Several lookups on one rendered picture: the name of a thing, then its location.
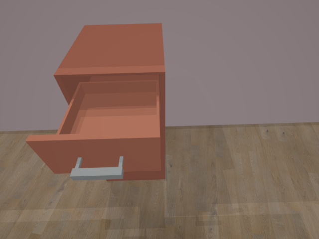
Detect handle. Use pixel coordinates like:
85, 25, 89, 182
70, 156, 124, 180

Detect drawer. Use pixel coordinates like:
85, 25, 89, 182
25, 80, 161, 174

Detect cabinet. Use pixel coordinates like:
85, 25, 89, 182
54, 23, 165, 181

